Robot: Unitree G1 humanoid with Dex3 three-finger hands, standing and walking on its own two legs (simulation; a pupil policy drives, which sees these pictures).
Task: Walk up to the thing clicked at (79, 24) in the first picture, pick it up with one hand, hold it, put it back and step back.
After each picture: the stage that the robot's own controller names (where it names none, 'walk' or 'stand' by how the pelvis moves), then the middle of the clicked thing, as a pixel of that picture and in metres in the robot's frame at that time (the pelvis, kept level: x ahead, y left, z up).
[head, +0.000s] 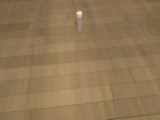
stand; (79, 21) +1.71 -0.01 -0.65
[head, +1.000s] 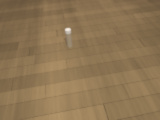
walk; (68, 38) +1.56 +0.22 -0.64
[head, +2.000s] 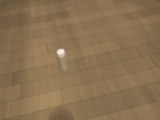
walk; (62, 60) +1.02 +0.25 -0.65
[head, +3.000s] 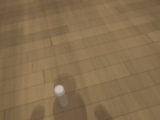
walk; (61, 96) +0.63 +0.23 -0.65
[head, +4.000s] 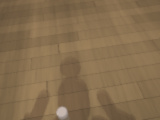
stand; (64, 118) +0.43 +0.18 -0.63
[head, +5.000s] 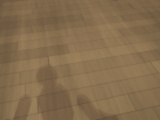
stand; out of the picture +0.37 +0.16 -0.65
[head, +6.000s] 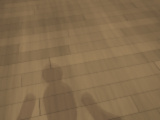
stand; out of the picture +0.35 +0.16 -0.65
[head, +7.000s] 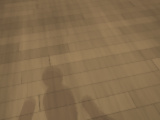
stand; out of the picture +0.39 +0.17 -0.66
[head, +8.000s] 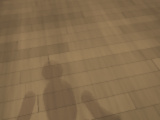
stand; out of the picture +0.36 +0.18 -0.66
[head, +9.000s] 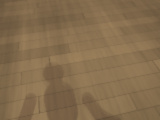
stand; out of the picture +0.37 +0.17 -0.66
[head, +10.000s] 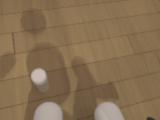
go down; (41, 81) +0.42 +0.18 -0.41
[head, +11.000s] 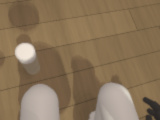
go down; (29, 61) +0.44 +0.22 -0.28
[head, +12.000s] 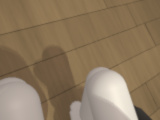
close in; out of the picture +0.43 +0.25 -0.17
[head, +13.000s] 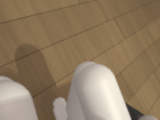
close; out of the picture +0.43 +0.27 -0.16
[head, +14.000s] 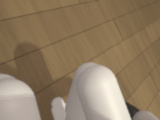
lift; out of the picture +0.41 +0.27 -0.16
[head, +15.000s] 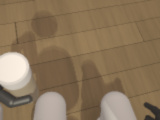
lift; (22, 84) +0.31 +0.19 -0.01
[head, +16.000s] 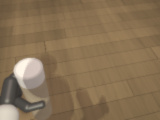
hold; (36, 93) +0.30 +0.15 +0.03
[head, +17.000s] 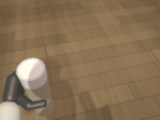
hold; (39, 92) +0.31 +0.15 +0.04
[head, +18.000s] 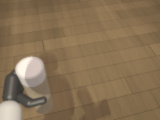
crouch; (38, 89) +0.32 +0.15 +0.02
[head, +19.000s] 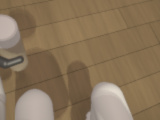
crouch; (12, 49) +0.44 +0.19 -0.05
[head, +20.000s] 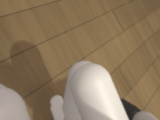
lower; out of the picture +0.43 +0.28 -0.17
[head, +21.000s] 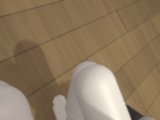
lower; out of the picture +0.42 +0.28 -0.16
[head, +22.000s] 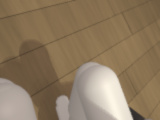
lower; out of the picture +0.41 +0.28 -0.16
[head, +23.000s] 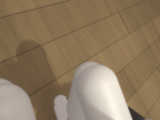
lower; out of the picture +0.41 +0.28 -0.16
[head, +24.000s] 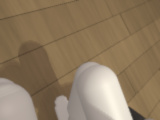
loosen; out of the picture +0.41 +0.25 -0.16
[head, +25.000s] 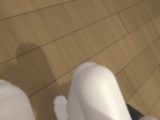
withdraw; out of the picture +0.41 +0.26 -0.16
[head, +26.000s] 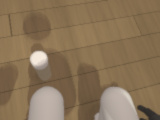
walk; (42, 67) +0.45 +0.20 -0.31
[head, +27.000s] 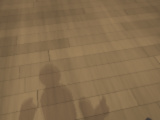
stand; out of the picture +0.36 +0.14 -0.59
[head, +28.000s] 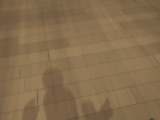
stand; out of the picture +0.38 +0.16 -0.60
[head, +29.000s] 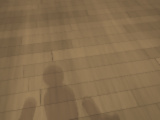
stand; out of the picture +0.38 +0.15 -0.63
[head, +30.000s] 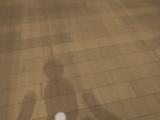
walk; out of the picture +0.41 +0.15 -0.65
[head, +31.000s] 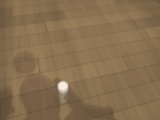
walk; (63, 92) +0.54 +0.10 -0.63
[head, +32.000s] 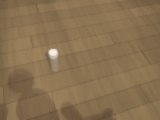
walk; (54, 60) +0.81 +0.20 -0.63
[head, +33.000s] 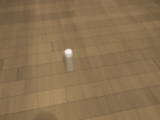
stand; (69, 60) +1.03 +0.15 -0.64
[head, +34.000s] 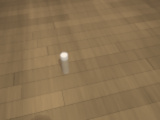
stand; (65, 63) +1.02 +0.16 -0.66
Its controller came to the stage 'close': yes
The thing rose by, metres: 0.69
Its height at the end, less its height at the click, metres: +0.00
